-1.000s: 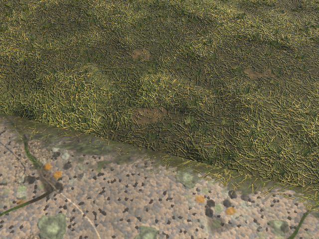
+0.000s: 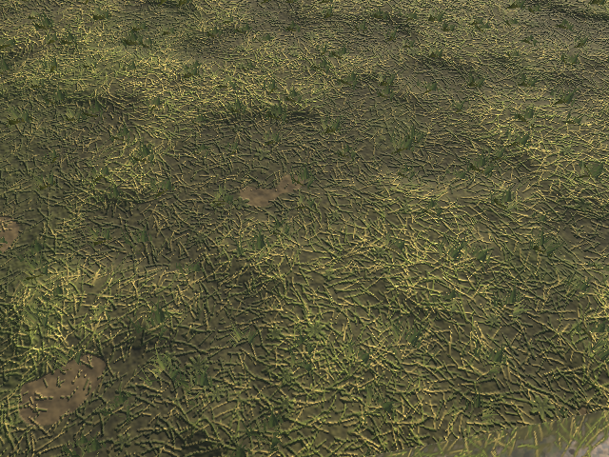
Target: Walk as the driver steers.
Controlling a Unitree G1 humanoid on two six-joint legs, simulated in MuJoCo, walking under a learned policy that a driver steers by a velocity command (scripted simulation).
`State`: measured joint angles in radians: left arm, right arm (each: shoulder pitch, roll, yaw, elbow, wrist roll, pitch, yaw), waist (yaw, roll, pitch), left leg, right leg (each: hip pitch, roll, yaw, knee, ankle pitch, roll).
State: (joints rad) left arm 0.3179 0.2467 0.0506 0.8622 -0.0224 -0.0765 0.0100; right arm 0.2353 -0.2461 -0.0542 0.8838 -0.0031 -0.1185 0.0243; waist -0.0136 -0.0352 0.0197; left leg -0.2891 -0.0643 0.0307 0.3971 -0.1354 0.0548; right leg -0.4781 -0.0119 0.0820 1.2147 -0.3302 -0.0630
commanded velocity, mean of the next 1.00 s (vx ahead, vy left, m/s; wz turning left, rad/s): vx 0.50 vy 0.00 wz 0.23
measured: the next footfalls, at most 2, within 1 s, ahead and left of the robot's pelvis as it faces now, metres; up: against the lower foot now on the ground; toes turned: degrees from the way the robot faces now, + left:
right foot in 0.34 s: +0.35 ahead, -0.16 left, +0.00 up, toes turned -2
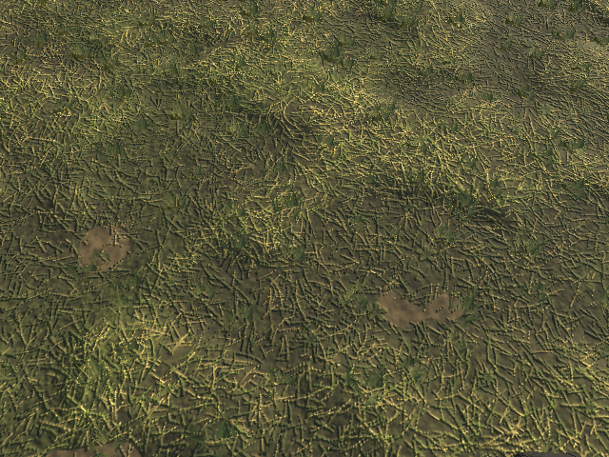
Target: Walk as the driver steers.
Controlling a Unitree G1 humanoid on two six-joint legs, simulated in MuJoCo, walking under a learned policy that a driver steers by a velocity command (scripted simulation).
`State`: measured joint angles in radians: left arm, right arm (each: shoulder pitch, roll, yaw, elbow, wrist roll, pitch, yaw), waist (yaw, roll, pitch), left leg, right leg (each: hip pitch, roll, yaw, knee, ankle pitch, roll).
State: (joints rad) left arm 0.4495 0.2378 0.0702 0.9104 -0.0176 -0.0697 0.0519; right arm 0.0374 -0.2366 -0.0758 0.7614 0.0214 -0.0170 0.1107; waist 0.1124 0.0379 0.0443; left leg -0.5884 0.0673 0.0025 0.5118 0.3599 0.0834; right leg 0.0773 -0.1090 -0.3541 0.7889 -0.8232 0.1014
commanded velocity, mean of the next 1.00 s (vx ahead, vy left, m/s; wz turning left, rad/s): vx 0.22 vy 0.00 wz -0.03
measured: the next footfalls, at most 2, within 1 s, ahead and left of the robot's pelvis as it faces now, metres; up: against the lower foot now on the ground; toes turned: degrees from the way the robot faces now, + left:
left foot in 0.04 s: +0.20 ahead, +0.11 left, -0.14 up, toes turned +5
right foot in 0.42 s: +0.47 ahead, -0.06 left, -0.14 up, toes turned +12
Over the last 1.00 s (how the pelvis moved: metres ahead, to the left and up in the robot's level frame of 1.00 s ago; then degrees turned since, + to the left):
0.52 0.01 -0.09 18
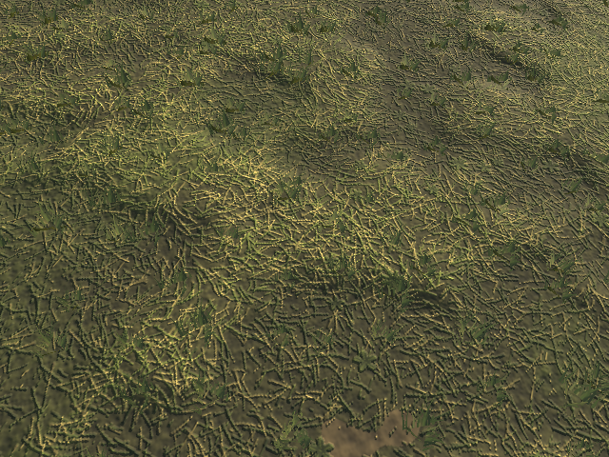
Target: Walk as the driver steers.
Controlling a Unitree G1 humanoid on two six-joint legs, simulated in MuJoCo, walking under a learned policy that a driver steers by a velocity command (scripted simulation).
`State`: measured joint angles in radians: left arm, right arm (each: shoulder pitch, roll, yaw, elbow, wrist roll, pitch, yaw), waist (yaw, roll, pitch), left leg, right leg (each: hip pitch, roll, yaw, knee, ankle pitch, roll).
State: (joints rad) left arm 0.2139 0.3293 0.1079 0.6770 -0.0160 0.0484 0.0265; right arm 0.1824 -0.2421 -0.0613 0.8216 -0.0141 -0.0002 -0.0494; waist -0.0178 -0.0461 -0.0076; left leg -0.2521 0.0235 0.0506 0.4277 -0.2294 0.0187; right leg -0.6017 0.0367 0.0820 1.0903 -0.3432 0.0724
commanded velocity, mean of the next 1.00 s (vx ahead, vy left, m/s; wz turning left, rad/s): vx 0.21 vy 0.00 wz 0.05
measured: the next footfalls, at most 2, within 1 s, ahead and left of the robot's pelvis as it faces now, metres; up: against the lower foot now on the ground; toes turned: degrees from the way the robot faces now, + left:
right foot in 0.26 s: +0.07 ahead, -0.16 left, +0.00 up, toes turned -13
left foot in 0.70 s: +0.40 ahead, -0.03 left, +0.00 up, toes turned -3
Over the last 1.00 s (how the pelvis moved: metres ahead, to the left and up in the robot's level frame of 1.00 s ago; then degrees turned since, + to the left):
0.35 0.04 -0.05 -5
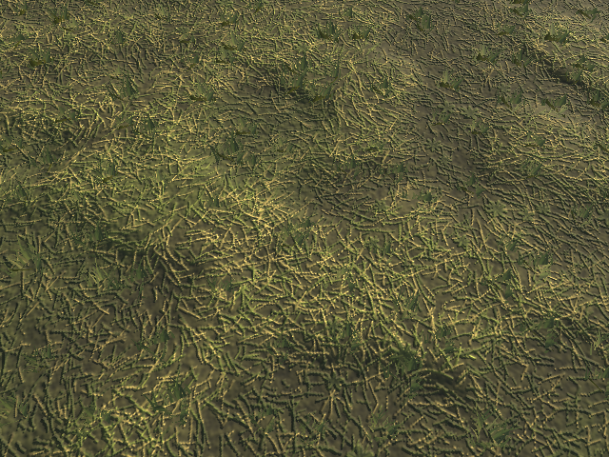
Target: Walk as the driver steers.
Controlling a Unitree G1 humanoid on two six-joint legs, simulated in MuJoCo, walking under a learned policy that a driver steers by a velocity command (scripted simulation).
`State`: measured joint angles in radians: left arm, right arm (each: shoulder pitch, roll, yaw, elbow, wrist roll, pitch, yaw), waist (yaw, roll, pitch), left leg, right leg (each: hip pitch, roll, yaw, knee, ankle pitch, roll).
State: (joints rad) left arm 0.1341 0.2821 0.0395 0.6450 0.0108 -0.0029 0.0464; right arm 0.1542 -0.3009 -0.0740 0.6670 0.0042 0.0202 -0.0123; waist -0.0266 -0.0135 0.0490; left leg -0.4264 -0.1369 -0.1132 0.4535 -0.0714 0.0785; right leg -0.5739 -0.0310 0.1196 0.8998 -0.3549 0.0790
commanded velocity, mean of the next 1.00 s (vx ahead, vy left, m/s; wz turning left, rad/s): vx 0.05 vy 0.00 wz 0.10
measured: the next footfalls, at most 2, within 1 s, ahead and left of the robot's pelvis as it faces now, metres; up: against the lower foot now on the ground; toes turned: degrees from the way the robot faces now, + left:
right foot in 0.14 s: +0.10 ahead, -0.16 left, +0.00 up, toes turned +5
left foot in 0.42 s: +0.05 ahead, +0.10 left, +0.00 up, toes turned +1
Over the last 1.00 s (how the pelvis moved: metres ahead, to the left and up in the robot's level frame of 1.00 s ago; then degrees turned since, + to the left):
0.28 -0.11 -0.01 6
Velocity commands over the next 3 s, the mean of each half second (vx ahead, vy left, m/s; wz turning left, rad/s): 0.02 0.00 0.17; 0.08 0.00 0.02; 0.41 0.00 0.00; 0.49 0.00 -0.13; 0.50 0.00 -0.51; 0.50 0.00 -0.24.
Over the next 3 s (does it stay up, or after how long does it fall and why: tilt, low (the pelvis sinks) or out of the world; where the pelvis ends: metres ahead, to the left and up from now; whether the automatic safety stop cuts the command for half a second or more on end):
stays up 1.09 -0.11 -0.01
